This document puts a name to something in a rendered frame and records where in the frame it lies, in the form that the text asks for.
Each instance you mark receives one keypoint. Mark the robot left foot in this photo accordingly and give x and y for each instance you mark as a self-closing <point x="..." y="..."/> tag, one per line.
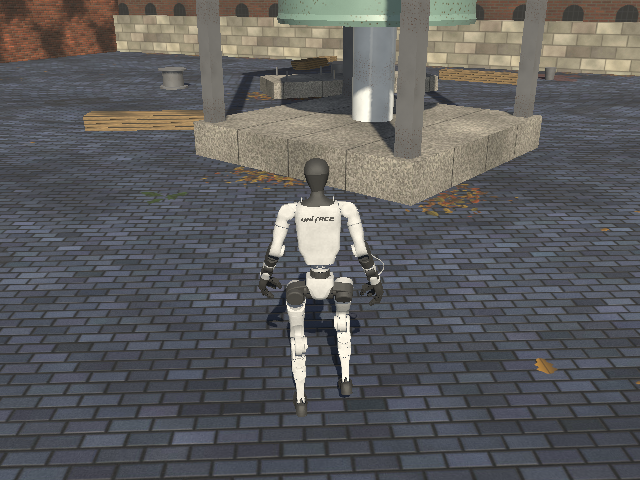
<point x="301" y="408"/>

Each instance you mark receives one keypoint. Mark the right robot upper arm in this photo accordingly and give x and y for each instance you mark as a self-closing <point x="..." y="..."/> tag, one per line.
<point x="350" y="211"/>

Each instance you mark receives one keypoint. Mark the right robot hand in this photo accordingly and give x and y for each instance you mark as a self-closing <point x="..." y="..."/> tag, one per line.
<point x="378" y="289"/>

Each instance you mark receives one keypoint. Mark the left robot hand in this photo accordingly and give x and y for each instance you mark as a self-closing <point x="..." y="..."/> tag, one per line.
<point x="273" y="283"/>

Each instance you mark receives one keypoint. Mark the robot right forearm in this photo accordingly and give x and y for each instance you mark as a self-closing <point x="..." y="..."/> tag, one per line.
<point x="369" y="267"/>

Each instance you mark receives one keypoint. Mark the left robot upper arm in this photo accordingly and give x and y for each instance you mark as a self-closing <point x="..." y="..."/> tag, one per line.
<point x="286" y="212"/>

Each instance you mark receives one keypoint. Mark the robot left forearm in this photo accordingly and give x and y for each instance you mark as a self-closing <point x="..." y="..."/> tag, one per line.
<point x="269" y="265"/>

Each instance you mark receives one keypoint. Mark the left robot shin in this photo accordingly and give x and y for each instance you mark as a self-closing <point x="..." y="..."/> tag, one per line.
<point x="299" y="371"/>

